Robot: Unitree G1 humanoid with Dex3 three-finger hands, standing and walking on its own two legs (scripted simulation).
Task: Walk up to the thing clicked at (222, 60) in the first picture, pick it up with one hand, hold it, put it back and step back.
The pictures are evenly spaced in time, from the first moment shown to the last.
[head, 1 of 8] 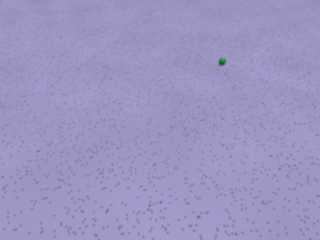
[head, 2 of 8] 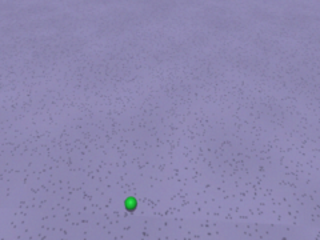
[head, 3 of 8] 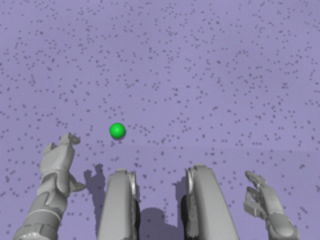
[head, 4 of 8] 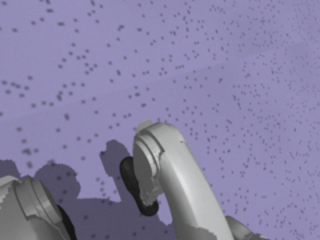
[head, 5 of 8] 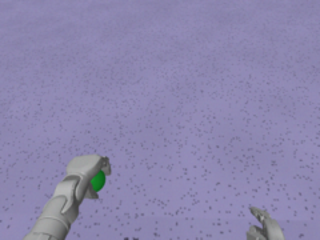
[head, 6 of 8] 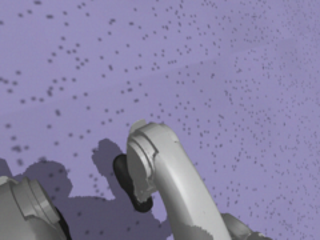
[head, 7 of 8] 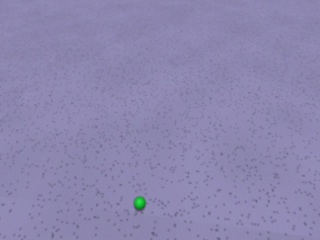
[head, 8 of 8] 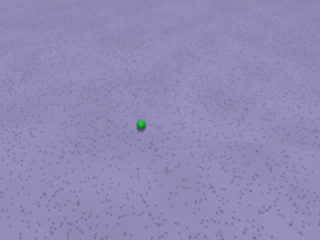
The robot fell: no
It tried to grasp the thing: yes
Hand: left
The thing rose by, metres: 0.68
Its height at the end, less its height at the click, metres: +0.00
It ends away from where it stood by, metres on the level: 0.01
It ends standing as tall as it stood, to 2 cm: yes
